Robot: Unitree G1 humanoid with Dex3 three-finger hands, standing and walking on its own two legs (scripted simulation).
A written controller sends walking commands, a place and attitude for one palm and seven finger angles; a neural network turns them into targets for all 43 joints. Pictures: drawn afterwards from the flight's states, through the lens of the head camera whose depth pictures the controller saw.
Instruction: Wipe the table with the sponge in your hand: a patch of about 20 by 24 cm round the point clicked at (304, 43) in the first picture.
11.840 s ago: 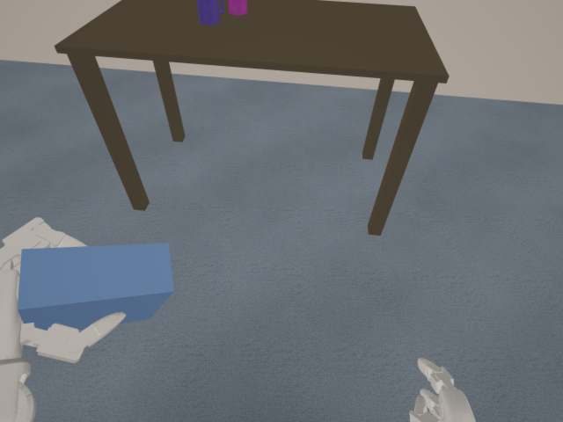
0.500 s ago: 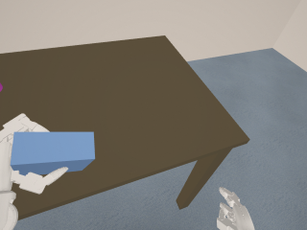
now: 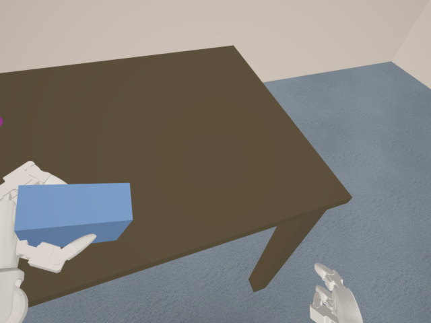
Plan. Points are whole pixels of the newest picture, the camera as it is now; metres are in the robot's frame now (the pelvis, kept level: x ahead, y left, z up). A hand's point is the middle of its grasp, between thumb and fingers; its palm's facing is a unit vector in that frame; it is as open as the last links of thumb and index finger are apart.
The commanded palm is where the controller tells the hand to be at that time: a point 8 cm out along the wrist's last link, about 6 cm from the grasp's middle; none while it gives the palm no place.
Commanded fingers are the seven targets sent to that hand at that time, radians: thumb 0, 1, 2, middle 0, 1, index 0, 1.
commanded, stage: look again from close up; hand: left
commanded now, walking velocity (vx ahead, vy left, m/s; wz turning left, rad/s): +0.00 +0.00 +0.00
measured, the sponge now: (93, 216) +0.23 +0.21 +0.12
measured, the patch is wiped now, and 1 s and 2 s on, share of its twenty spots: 0.00 0.00 0.00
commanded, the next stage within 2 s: come to a stop and stand still in 0.04 s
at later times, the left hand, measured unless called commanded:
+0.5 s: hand (25, 172) +0.25 +0.28 +0.20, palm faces +0.49 -0.77 -0.40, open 9.6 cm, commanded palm +0.15 +0.27 +0.17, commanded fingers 0.00 0.10 1.30 -1.20 -1.60 -1.20 -1.60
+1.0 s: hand (54, 200) +0.23 +0.25 +0.16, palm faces +0.35 -0.86 -0.36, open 9.6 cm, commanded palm +0.17 +0.29 +0.17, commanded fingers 0.00 0.10 1.30 -1.20 -1.60 -1.20 -1.60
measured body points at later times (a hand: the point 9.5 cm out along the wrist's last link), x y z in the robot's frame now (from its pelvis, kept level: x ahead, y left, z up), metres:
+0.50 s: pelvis -0.02 -0.01 +0.00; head +0.03 +0.01 +0.44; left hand +0.22 +0.32 +0.22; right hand +0.16 -0.23 -0.09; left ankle +0.00 +0.08 -0.74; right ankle +0.01 -0.12 -0.74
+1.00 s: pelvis +0.01 +0.01 +0.00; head +0.02 +0.03 +0.45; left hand +0.21 +0.29 +0.18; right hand +0.20 -0.22 -0.06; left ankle +0.00 +0.08 -0.74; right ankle +0.01 -0.12 -0.74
